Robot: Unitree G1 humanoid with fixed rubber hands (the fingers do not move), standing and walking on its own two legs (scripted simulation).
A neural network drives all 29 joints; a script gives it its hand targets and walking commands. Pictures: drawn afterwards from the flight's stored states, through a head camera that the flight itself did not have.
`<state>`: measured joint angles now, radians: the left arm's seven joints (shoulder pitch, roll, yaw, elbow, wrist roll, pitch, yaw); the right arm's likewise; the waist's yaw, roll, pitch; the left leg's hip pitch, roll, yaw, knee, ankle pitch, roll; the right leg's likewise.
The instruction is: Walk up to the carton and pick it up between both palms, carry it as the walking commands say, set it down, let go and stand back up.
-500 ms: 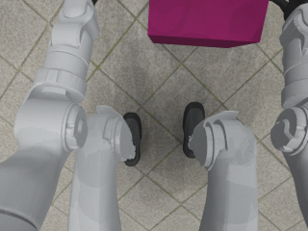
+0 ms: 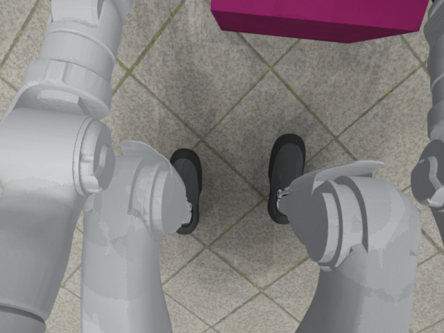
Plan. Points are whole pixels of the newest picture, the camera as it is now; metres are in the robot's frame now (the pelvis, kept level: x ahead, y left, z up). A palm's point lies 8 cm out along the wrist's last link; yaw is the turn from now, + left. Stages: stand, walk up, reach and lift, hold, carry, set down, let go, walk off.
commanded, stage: reach and lift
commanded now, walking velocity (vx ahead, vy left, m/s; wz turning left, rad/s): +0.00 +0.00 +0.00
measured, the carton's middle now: out of the picture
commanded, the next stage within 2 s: none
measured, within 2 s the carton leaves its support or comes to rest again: leaves its support in 1.52 s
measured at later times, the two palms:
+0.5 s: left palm out of the picture +0.56 +0.12 -0.18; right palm out of the picture +0.53 -0.25 -0.20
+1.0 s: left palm out of the picture +0.56 +0.11 -0.18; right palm out of the picture +0.54 -0.23 -0.20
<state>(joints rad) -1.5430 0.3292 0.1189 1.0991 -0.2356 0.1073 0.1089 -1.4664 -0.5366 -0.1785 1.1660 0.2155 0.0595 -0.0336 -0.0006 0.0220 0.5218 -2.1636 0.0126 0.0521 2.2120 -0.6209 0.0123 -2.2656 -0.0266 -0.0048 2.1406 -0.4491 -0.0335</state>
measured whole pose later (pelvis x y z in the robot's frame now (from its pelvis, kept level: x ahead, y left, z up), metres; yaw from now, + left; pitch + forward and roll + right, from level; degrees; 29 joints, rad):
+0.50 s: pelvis +0.00 +0.00 +0.00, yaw +0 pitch +33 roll +2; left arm -1.57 0.31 0.05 1.11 -0.25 0.11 0.08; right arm -1.50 -0.53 -0.10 1.19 0.26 0.06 -0.05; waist 0.00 0.02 0.52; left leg -2.16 0.01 0.05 2.21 -0.62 0.01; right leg -2.27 -0.03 0.00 2.14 -0.45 -0.03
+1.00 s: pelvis +0.00 +0.00 +0.00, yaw +0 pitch +33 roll +2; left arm -1.58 0.25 0.13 1.12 -0.13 0.11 0.05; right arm -1.53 -0.49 -0.11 1.20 0.21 0.07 -0.04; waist 0.00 0.02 0.52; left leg -2.16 0.01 0.05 2.22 -0.63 0.01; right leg -2.27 -0.03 0.00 2.15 -0.45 -0.04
